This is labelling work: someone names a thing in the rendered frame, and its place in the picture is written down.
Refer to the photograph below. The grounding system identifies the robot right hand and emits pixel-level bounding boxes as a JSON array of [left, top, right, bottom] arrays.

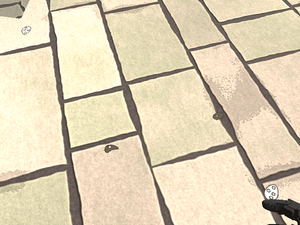
[[262, 199, 300, 225]]

